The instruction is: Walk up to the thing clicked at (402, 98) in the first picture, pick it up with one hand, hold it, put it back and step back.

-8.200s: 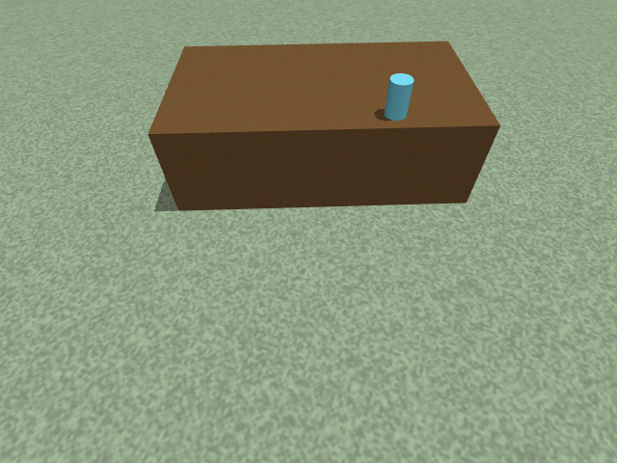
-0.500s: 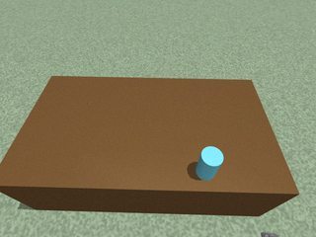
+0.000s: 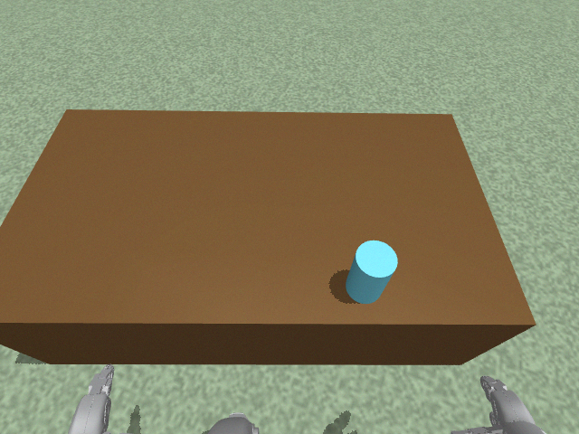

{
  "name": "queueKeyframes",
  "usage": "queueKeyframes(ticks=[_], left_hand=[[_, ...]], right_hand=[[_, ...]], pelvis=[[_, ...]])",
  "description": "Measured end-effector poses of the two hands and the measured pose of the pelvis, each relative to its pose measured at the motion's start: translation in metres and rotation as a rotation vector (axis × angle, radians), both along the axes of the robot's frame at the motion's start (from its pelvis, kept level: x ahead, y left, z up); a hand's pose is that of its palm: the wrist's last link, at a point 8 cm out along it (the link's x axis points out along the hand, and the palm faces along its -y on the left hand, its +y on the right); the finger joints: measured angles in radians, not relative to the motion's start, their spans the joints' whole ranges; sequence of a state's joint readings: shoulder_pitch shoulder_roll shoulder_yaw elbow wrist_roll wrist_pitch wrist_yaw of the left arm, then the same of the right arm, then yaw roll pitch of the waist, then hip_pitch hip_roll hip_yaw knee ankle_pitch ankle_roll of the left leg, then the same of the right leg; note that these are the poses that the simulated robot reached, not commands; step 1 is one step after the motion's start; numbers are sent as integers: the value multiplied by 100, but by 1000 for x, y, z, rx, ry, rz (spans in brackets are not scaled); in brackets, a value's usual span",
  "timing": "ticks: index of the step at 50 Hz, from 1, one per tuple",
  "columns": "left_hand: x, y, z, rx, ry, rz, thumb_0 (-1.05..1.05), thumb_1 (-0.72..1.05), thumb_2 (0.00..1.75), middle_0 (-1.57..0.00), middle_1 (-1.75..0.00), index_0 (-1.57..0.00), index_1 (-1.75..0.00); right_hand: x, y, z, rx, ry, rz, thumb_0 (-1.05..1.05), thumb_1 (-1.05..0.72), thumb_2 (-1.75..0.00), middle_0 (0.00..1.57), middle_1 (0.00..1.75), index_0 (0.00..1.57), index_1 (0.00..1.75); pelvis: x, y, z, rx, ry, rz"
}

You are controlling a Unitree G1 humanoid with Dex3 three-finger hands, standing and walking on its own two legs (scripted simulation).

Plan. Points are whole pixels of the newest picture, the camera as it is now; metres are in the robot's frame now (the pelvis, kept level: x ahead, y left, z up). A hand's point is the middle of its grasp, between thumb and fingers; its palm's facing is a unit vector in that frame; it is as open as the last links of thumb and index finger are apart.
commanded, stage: go down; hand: right
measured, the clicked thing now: (369, 273) +0.45 -0.16 -0.26
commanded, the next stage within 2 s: none
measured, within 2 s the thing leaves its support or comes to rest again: neither
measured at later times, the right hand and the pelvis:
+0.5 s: hand (475, 420) +0.15 -0.25 -0.11, palm faces +0.02 +0.95 -0.32, open 17.6 cm; pelvis +0.01 +0.00 -0.02, yaw -1 degrees
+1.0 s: hand (515, 334) +0.25 -0.30 -0.04, palm faces +0.13 +0.96 -0.25, open 17.3 cm; pelvis -0.01 +0.00 -0.02, yaw -2 degrees
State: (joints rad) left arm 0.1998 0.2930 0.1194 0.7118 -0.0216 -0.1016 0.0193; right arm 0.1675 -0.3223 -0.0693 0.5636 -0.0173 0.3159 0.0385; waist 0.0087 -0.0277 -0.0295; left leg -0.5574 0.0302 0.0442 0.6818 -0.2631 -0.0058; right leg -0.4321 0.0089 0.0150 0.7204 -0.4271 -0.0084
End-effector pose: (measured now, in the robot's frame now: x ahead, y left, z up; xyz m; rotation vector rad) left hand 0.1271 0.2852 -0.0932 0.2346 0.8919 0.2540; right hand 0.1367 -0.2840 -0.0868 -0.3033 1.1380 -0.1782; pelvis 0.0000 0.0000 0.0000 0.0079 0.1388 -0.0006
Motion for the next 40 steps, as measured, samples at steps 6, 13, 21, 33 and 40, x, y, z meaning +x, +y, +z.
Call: queueKeyframes(ticks=[6, 13, 21, 33, 40], left_hand=[[12, -3, 5, 42, -69, -21, -1, -45, 7, -7, -5, -6, -6], [29, -11, 12, 46, -144, -30, -1, -50, 5, -6, -5, -6, -6], [26, -16, 10, 39, -151, -42, -1, -51, 4, -6, -5, -6, -5], [26, -17, 17, 72, -200, -39, -1, -51, 5, -6, -5, -6, -6], [34, -28, 34, 63, -285, -59, -1, -52, 5, -6, -5, -6, -6]], right_hand=[[10, 1, 4, -9, -76, -6, 0, 44, -7, 3, 6, 5, 6], [11, -5, 12, -4, -90, -15, 0, 54, -5, 3, 6, 5, 6], [3, -7, 10, 9, -65, -10, -1, 58, -4, 3, 6, 5, 7], [15, -14, 19, -13, -143, -16, -1, 58, -4, 3, 6, 5, 6], [41, -31, 39, -10, -265, -36, -1, 56, -3, 4, 5, 6, 6]], pelvis=[[3, -2, -6, 3, 14, -3], [9, -3, -11, 10, 18, -12], [8, -4, -16, 12, 31, -18], [9, -3, -22, 14, 44, -22], [8, 0, -21, 15, 25, -32]])
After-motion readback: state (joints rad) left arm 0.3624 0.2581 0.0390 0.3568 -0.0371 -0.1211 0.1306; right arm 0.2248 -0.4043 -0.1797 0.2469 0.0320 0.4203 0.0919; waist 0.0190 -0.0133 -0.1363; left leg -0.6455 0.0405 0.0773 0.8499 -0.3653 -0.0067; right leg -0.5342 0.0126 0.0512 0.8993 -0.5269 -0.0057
